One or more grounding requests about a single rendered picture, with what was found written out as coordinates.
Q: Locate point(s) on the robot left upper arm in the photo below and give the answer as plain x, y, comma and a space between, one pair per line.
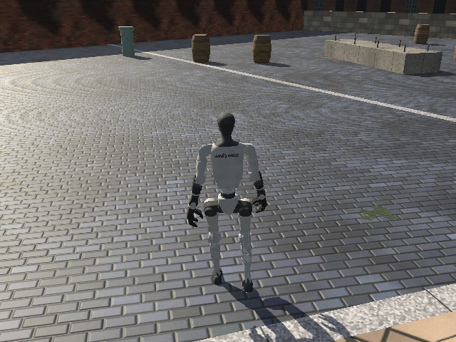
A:
204, 151

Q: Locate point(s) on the left robot hand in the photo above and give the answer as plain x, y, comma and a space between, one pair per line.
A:
191, 217

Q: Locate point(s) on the right robot forearm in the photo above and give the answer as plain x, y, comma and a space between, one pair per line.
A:
259, 187

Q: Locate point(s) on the right robot hand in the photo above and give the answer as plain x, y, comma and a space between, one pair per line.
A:
256, 201

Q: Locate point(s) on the robot torso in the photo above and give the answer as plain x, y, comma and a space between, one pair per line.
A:
227, 170

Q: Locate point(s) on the robot right upper arm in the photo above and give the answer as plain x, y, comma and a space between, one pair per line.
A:
249, 150

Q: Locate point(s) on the right robot foot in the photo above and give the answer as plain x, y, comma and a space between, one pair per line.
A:
248, 287

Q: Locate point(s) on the left robot forearm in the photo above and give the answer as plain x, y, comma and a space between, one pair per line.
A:
195, 194

